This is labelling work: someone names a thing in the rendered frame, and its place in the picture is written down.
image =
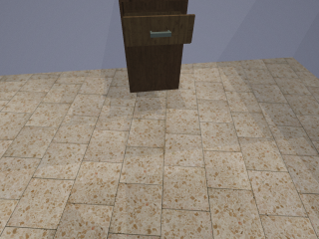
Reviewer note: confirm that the handle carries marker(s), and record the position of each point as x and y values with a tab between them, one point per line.
160	34

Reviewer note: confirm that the drawer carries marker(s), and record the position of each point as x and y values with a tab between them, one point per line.
138	27

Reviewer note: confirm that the cabinet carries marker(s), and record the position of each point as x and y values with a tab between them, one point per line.
154	67

